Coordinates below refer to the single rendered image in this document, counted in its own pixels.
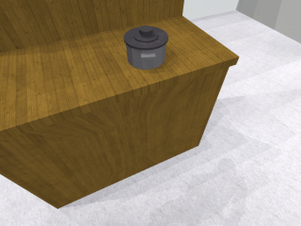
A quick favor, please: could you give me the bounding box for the table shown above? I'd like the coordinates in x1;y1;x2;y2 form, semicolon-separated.
0;0;239;209

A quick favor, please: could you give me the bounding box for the knob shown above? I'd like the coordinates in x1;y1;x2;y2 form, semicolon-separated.
139;25;152;36

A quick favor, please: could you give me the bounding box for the pot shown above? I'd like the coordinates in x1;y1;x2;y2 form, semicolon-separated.
126;44;166;70

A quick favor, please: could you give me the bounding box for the lid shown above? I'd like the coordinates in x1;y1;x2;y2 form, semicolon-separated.
123;26;168;51

